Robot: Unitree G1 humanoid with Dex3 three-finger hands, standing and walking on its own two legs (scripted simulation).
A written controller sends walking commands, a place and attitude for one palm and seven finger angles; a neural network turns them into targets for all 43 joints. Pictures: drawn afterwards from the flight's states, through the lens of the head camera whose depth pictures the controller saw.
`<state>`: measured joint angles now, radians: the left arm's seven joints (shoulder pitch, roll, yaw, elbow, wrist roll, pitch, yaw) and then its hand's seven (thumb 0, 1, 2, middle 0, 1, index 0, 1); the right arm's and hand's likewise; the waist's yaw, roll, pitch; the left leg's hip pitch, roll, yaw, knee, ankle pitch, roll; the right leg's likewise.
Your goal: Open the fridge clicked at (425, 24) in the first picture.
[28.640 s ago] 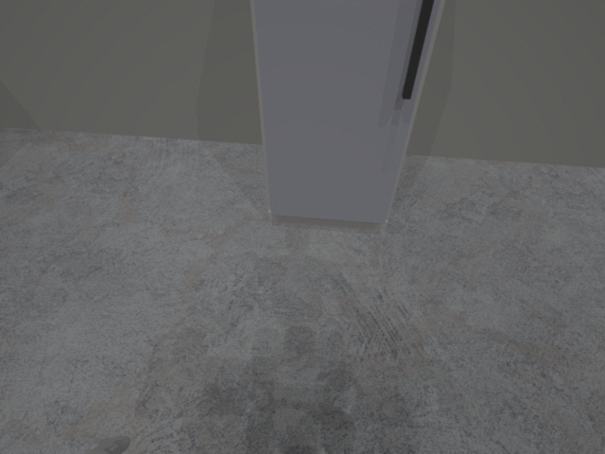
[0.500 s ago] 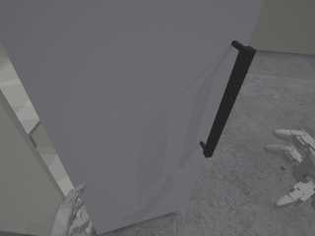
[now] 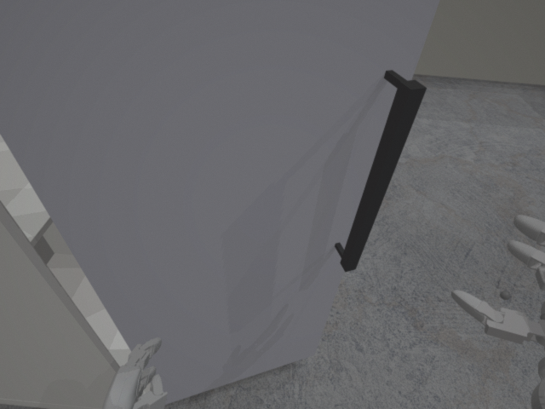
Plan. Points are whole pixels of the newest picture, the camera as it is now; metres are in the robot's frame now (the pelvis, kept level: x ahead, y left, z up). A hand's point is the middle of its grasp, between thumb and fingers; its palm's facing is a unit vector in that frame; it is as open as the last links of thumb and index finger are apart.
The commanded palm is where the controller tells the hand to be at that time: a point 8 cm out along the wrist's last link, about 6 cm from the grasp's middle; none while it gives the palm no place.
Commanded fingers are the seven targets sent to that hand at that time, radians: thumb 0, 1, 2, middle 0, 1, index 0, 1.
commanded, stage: draw the hand back to the body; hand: right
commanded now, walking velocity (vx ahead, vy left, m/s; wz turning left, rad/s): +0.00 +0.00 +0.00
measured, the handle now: (365, 189) +0.43 -0.16 +0.12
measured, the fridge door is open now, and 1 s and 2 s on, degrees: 67 67 67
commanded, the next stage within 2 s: step back with the hand held close in 0.68 s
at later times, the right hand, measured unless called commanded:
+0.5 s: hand (523, 307) +0.19 -0.27 +0.16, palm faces +0.49 +0.78 -0.37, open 7.6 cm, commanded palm +0.14 -0.30 +0.18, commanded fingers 0.00 -0.90 -0.90 0.20 0.30 0.20 0.30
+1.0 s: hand (511, 297) +0.20 -0.26 +0.16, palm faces +0.43 +0.81 -0.40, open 7.4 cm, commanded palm +0.14 -0.30 +0.18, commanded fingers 0.00 -0.90 -0.90 0.20 0.30 0.20 0.30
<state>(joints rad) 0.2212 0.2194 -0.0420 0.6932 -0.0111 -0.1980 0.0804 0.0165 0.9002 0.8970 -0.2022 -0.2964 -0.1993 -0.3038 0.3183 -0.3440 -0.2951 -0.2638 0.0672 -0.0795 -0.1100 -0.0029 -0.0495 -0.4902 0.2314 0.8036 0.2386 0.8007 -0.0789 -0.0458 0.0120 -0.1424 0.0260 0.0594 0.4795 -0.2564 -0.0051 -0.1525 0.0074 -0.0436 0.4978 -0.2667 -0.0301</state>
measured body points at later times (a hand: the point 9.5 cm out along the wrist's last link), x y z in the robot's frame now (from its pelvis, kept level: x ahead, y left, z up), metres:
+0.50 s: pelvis +0.01 +0.01 +0.00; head -0.02 +0.02 +0.45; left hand +0.21 +0.22 -0.07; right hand +0.16 -0.31 +0.18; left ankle +0.01 +0.12 -0.74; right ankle +0.01 -0.10 -0.74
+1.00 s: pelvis -0.01 +0.00 +0.00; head -0.01 +0.00 +0.45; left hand +0.17 +0.23 -0.08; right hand +0.17 -0.30 +0.19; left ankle +0.01 +0.12 -0.74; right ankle +0.01 -0.10 -0.74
